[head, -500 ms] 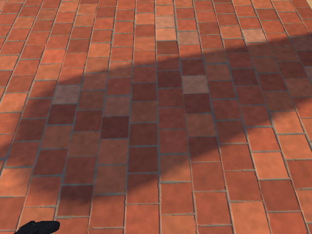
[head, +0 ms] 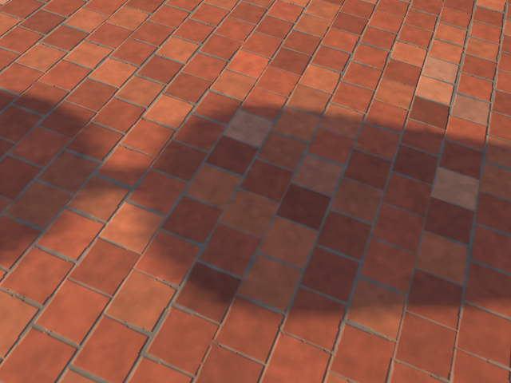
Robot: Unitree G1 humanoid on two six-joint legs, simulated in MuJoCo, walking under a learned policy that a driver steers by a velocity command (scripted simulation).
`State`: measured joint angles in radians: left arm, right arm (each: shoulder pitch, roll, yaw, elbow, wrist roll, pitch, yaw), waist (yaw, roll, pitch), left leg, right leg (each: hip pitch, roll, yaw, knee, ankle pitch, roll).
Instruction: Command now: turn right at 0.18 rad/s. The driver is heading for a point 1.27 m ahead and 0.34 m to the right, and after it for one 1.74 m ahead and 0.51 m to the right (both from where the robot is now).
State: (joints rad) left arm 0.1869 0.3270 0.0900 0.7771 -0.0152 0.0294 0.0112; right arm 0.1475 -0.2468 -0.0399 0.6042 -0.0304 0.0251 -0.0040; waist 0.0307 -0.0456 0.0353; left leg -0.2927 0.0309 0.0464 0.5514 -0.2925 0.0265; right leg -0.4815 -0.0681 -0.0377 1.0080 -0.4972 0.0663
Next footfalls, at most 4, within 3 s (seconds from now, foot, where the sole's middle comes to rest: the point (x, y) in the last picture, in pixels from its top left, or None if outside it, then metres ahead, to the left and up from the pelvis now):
0.38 right None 0.02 -0.14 -0.77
0.96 left None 0.11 0.06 -0.77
1.58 right None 0.36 -0.21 -0.77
2.06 left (353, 256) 0.85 -0.29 -0.77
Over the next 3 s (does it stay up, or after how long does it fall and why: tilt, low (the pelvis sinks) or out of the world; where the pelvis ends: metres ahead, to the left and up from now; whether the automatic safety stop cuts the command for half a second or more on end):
stays up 1.36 -0.43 0.00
